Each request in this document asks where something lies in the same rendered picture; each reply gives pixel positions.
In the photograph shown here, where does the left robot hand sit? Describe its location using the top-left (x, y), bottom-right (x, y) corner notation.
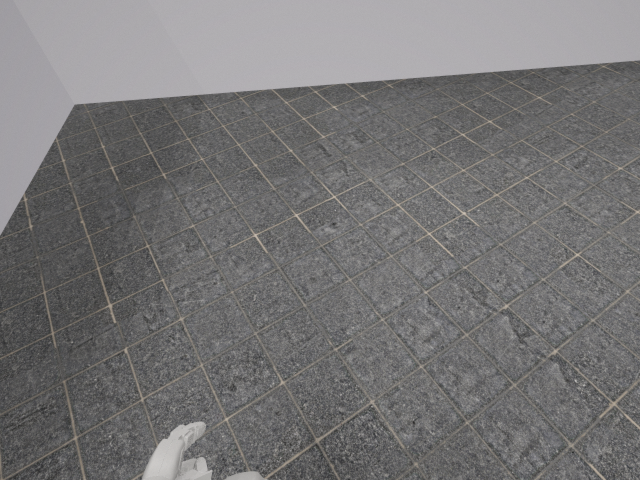
top-left (142, 422), bottom-right (212, 480)

